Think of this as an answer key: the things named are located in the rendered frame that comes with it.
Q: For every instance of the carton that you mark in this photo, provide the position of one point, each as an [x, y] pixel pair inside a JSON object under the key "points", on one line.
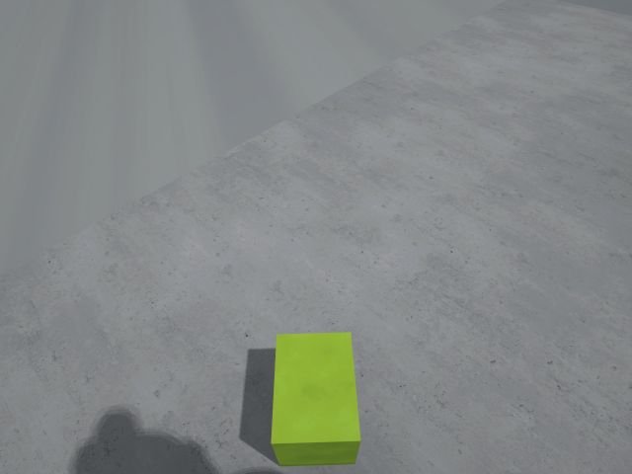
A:
{"points": [[315, 415]]}

